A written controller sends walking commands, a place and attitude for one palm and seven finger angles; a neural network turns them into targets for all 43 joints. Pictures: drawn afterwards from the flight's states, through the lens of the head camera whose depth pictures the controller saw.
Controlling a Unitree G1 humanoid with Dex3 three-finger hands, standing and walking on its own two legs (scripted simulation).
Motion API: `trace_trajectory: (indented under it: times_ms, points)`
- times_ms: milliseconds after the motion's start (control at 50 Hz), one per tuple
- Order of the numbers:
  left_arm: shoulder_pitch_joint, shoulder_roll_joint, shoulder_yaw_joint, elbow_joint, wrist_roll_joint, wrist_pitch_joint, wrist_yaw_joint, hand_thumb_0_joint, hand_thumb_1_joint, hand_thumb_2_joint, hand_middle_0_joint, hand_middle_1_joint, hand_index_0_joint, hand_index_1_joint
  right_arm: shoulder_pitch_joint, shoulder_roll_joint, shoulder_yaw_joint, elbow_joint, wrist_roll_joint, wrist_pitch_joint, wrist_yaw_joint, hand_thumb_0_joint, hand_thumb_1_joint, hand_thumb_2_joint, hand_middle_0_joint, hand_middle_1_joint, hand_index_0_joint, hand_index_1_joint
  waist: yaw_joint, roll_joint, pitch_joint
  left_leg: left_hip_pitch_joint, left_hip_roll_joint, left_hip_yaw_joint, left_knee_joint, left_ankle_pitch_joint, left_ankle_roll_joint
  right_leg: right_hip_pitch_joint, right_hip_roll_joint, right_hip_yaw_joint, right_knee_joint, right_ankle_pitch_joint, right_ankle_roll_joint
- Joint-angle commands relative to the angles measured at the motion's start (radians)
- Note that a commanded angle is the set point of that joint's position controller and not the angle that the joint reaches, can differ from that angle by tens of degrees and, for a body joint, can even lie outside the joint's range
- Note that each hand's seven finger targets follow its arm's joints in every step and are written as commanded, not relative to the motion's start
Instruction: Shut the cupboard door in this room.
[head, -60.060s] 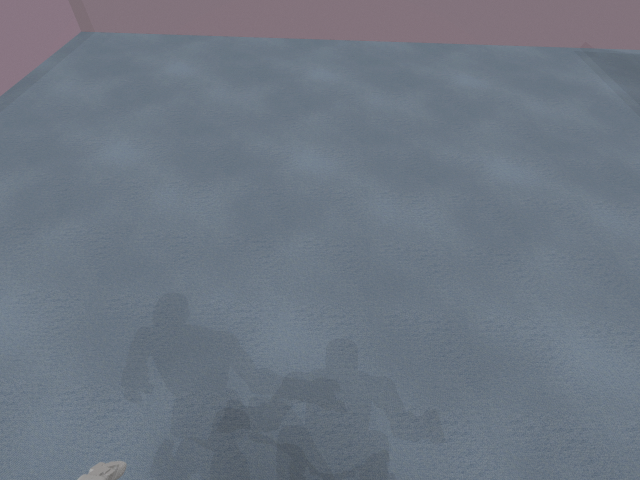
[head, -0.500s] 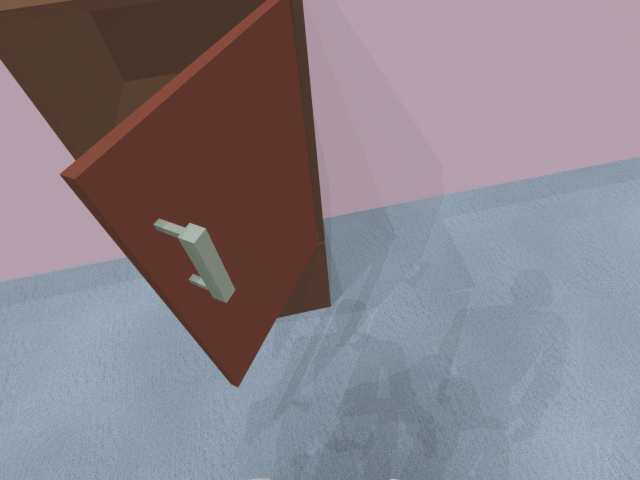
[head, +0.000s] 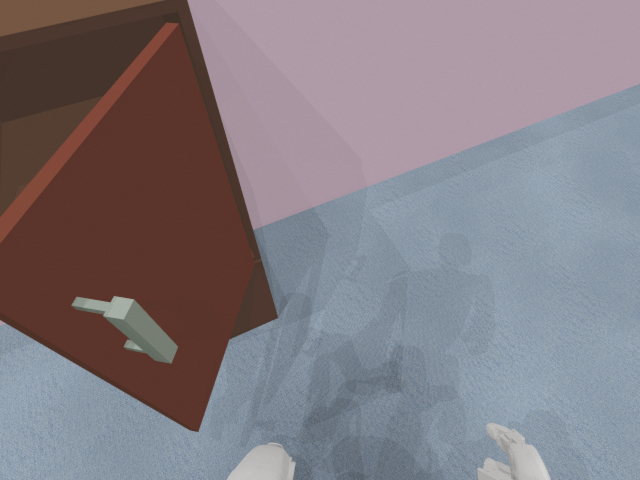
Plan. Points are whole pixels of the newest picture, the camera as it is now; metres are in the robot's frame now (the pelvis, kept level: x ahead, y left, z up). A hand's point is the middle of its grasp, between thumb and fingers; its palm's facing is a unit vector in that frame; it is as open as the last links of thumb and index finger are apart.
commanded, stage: walk to a spot facing it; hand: left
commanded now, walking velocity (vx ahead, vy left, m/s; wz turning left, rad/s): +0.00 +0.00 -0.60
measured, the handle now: (128, 330) +0.24 +0.26 +0.06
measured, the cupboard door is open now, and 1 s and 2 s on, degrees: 54 73 100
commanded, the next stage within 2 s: none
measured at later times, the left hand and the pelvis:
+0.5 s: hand (175, 437) +0.17 +0.25 -0.17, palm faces -0.31 -0.91 -0.28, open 7.4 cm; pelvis +0.02 +0.05 +0.00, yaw -21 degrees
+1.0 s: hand (231, 426) +0.19 +0.17 -0.18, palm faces -0.47 -0.86 -0.22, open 7.5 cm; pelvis +0.07 +0.01 -0.01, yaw -36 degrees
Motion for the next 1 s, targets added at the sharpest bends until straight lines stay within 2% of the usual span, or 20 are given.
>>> trace_trajectory:
  times_ms: [0, 80, 100, 120, 140, 200, 240, 420, 500, 540, 560, 580, 600, 620, 640, 680, 880, 940, 960, 980]
  points:
    - [0.024, 0.239, 0.06, -0.073, 0.001, -0.011, 0.012, 0.0, 0.9, 0.9, -0.2, -0.3, -0.2, -0.3, -0.04, -0.066, -0.01, -0.128, 0.009, -0.039, -0.005, 0.0, -0.9, -0.9, 0.2, 0.3, 0.2, 0.3, -0.018, -0.134, -0.135, 0.022, -0.023, 0.011, -0.154, -0.033, 0.02, 0.138, -0.286, 0.322, -0.05, 0.543, -0.104]
    - [-0.065, 0.232, 0.057, -0.103, -0.007, -0.004, 0.012, 0.0, 0.9, 0.9, -0.2, -0.3, -0.2, -0.3, 0.151, -0.096, -0.021, -0.094, 0.012, -0.06, -0.014, 0.0, -0.9, -0.9, 0.2, 0.3, 0.2, 0.3, -0.104, -0.102, -0.196, 0.396, 0.014, -0.018, -0.531, 0.152, 0.052, -0.068, -0.198, 0.292, 0.096, 0.37, -0.011]
    - [-0.025, 0.176, 0.048, -0.113, -0.019, -0.003, 0.006, 0.0, 0.9, 0.9, -0.2, -0.3, -0.2, -0.3, 0.195, -0.179, -0.035, -0.093, -0.001, -0.071, -0.02, 0.0, -0.9, -0.9, 0.2, 0.3, 0.2, 0.3, -0.103, 0.113, -0.237, 0.569, 0.244, -0.246, -0.629, 0.22, 0.129, -0.243, -0.058, 0.16, 0.234, 0.069, 0.051]
    - [-0.011, 0.156, 0.04, -0.116, -0.015, -0.008, -0.009, 0.0, 0.9, 0.9, -0.2, -0.3, -0.2, -0.3, 0.191, -0.228, -0.046, -0.112, 0.002, -0.06, -0.016, 0.0, -0.9, -0.9, 0.2, 0.3, 0.2, 0.3, -0.082, 0.268, -0.202, 0.549, 0.437, -0.381, -0.636, 0.369, 0.227, -0.347, -0.026, -0.033, 0.459, -0.378, 0.108]
    - [-0.007, 0.181, 0.047, -0.1, -0.002, -0.004, -0.01, 0.0, 0.9, 0.9, -0.2, -0.3, -0.2, -0.3, 0.165, -0.202, -0.037, -0.12, -0.005, -0.059, -0.016, 0.0, -0.9, -0.9, 0.2, 0.3, 0.2, 0.3, -0.084, 0.218, -0.173, 0.475, 0.459, -0.372, -0.641, 0.356, 0.273, -0.361, -0.075, -0.066, 0.62, -0.376, 0.131]
    - [-0.071, 0.165, 0.05, -0.084, 0.0, 0.007, -0.033, 0.0, 0.9, 0.9, -0.2, -0.3, -0.2, -0.3, 0.14, -0.131, -0.014, -0.109, -0.015, -0.063, -0.023, 0.0, -0.9, -0.9, 0.2, 0.3, 0.2, 0.3, -0.064, 0.154, -0.084, 0.364, 0.303, -0.13, -0.62, 0.463, 0.232, -0.352, -0.133, -0.11, 0.75, -0.231, 0.15]
    - [-0.09, 0.141, 0.042, -0.085, -0.003, 0.017, -0.042, 0.0, 0.9, 0.9, -0.2, -0.3, -0.2, -0.3, 0.17, -0.124, -0.015, -0.091, -0.014, -0.069, -0.024, 0.0, -0.9, -0.9, 0.2, 0.3, 0.2, 0.3, -0.067, 0.121, -0.092, 0.393, 0.278, -0.042, -0.604, 0.533, 0.22, -0.351, -0.148, -0.141, 0.734, -0.19, 0.159]
    - [-0.245, 0.09, 0.024, -0.098, -0.003, 0.027, -0.051, 0.0, 0.9, 0.9, -0.2, -0.3, -0.2, -0.3, 0.296, -0.146, -0.041, -0.013, -0.014, -0.065, -0.015, 0.0, -0.9, -0.9, 0.2, 0.3, 0.2, 0.3, -0.12, 0.16, -0.078, 0.432, 0.329, 0.109, -0.563, 0.632, 0.222, -0.289, -0.186, -0.232, 0.465, -0.166, 0.157]
    - [-0.229, 0.082, 0.018, -0.08, -0.004, 0.015, -0.05, 0.0, 0.9, 0.9, -0.2, -0.3, -0.2, -0.3, 0.29, -0.175, -0.055, 0.011, -0.017, -0.058, -0.007, 0.0, -0.9, -0.9, 0.2, 0.3, 0.2, 0.3, -0.122, 0.191, -0.111, 0.43, 0.349, 0.156, -0.49, 0.645, 0.199, -0.165, -0.151, -0.286, 0.275, -0.178, 0.123]
    - [-0.152, 0.102, 0.019, -0.058, -0.006, 0.004, -0.043, 0.0, 0.9, 0.9, -0.2, -0.3, -0.2, -0.3, 0.274, -0.182, -0.056, 0.015, -0.011, -0.054, -0.002, 0.0, -0.9, -0.9, 0.2, 0.3, 0.2, 0.3, -0.076, 0.154, -0.136, 0.395, 0.346, 0.204, -0.393, 0.642, 0.152, -0.036, -0.139, -0.303, 0.101, -0.051, 0.1]
    - [-0.072, 0.14, 0.027, -0.03, -0.005, -0.008, -0.037, 0.0, 0.9, 0.9, -0.2, -0.3, -0.2, -0.3, 0.28, -0.172, -0.053, 0.015, -0.003, -0.052, 0.003, 0.0, -0.9, -0.9, 0.2, 0.3, 0.2, 0.3, -0.037, 0.077, -0.171, 0.302, 0.326, 0.241, -0.243, 0.59, 0.101, 0.136, -0.171, -0.266, -0.034, 0.089, 0.078]
    - [0.017, 0.263, 0.049, -0.008, 0.004, -0.023, -0.021, 0.0, 0.9, 0.9, -0.2, -0.3, -0.2, -0.3, 0.289, -0.103, -0.033, -0.014, 0.005, -0.047, 0.012, 0.0, -0.9, -0.9, 0.2, 0.3, 0.2, 0.3, 0.0, -0.242, -0.208, 0.027, 0.212, 0.293, 0.006, 0.134, 0.03, 0.357, -0.415, 0.052, -0.116, 0.382, -0.012]
    - [0.076, 0.316, 0.059, 0.015, -0.015, -0.02, -0.01, 0.0, 0.9, 0.9, -0.2, -0.3, -0.2, -0.3, 0.219, -0.075, -0.023, -0.056, -0.001, -0.038, 0.004, 0.0, -0.9, -0.9, 0.2, 0.3, 0.2, 0.3, 0.017, -0.302, -0.199, -0.102, 0.1, 0.194, 0.197, -0.296, 0.002, 0.319, -0.56, 0.225, -0.095, 0.719, -0.118]
    - [0.057, 0.275, 0.062, 0.009, -0.018, -0.012, 0.004, 0.0, 0.9, 0.9, -0.2, -0.3, -0.2, -0.3, 0.195, -0.086, -0.025, -0.054, 0.0, -0.023, -0.005, 0.0, -0.9, -0.9, 0.2, 0.3, 0.2, 0.3, 0.009, -0.194, -0.189, -0.095, 0.123, 0.084, 0.236, -0.245, 0.015, 0.23, -0.514, 0.186, -0.118, 0.45, -0.131]
    - [-0.013, 0.268, 0.063, -0.005, -0.013, -0.003, 0.003, 0.0, 0.9, 0.9, -0.2, -0.3, -0.2, -0.3, 0.178, -0.079, -0.024, -0.046, -0.004, -0.019, -0.001, 0.0, -0.9, -0.9, 0.2, 0.3, 0.2, 0.3, -0.01, -0.231, -0.143, -0.128, 0.135, 0.077, 0.255, -0.205, 0.014, 0.167, -0.471, 0.198, -0.162, 0.093, -0.121]
    - [-0.093, 0.218, 0.053, -0.033, -0.006, -0.003, -0.002, 0.0, 0.9, 0.9, -0.2, -0.3, -0.2, -0.3, 0.161, -0.099, -0.03, -0.033, -0.018, -0.025, 0.012, 0.0, -0.9, -0.9, 0.2, 0.3, 0.2, 0.3, -0.037, -0.175, -0.067, -0.103, 0.132, 0.082, 0.203, -0.077, 0.008, 0.048, -0.397, 0.141, -0.22, -0.19, -0.085]
    - [-0.032, 0.22, 0.06, -0.019, 0.003, -0.04, -0.023, 0.0, 0.9, 0.9, -0.2, -0.3, -0.2, -0.3, 0.081, -0.05, -0.023, -0.089, -0.012, -0.071, 0.03, 0.0, -0.9, -0.9, 0.2, 0.3, 0.2, 0.3, -0.021, -0.162, -0.047, 0.062, 0.036, 0.11, -0.223, -0.042, 0.019, -0.011, -0.329, 0.19, -0.237, -0.248, -0.094]
    - [-0.09, 0.201, 0.059, -0.038, -0.001, -0.037, -0.028, 0.0, 0.9, 0.9, -0.2, -0.3, -0.2, -0.3, 0.23, -0.061, -0.025, -0.058, -0.008, -0.095, 0.014, 0.0, -0.9, -0.9, 0.2, 0.3, 0.2, 0.3, -0.1, -0.113, -0.101, 0.396, 0.015, 0.138, -0.486, 0.045, 0.028, -0.158, -0.26, 0.134, -0.095, -0.209, -0.04]
    - [-0.099, 0.147, 0.046, -0.054, -0.006, -0.037, -0.034, 0.0, 0.9, 0.9, -0.2, -0.3, -0.2, -0.3, 0.318, -0.12, -0.038, -0.035, -0.011, -0.105, -0.002, 0.0, -0.9, -0.9, 0.2, 0.3, 0.2, 0.3, -0.142, 0.02, -0.139, 0.602, 0.123, 0.023, -0.59, -0.059, 0.055, -0.315, -0.178, 0.07, 0.06, -0.211, 0.008]
    - [-0.093, 0.075, 0.032, -0.085, -0.017, -0.038, -0.047, 0.0, 0.9, 0.9, -0.2, -0.3, -0.2, -0.3, 0.409, -0.24, -0.067, -0.025, -0.029, -0.106, -0.006, 0.0, -0.9, -0.9, 0.2, 0.3, 0.2, 0.3, -0.184, 0.33, -0.158, 0.712, 0.424, -0.351, -0.722, -0.326, 0.15, -0.531, -0.046, -0.113, 0.383, -0.339, 0.07]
